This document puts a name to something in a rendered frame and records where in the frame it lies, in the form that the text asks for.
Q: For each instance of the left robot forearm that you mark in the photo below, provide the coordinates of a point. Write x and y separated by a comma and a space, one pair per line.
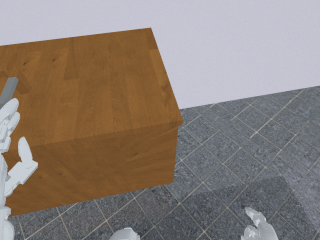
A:
7, 231

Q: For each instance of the robot right hand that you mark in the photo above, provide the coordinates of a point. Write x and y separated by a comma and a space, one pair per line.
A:
264, 230

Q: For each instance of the robot left hand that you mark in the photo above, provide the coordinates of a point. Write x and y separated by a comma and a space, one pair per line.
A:
9, 119

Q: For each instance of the tap lever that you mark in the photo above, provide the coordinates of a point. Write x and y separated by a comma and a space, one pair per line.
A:
8, 90

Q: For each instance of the counter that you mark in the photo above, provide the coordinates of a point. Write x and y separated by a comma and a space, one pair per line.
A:
99, 115

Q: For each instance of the robot left thigh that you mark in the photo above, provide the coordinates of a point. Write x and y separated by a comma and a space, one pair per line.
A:
125, 234

